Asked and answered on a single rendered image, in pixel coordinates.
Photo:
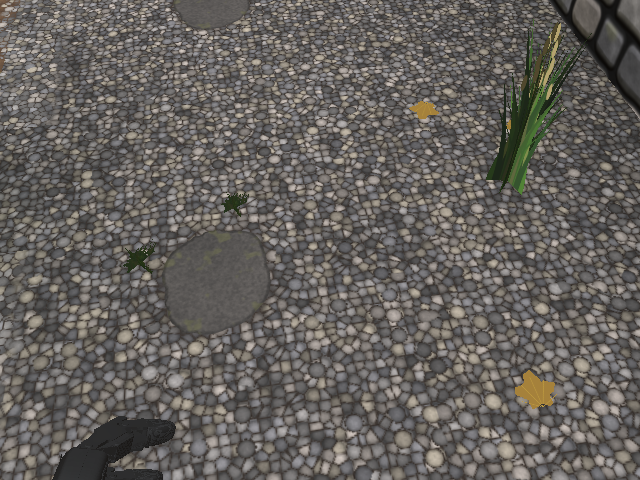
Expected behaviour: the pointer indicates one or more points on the left robot hand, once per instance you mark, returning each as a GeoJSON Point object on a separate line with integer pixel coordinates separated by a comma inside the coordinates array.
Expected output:
{"type": "Point", "coordinates": [111, 442]}

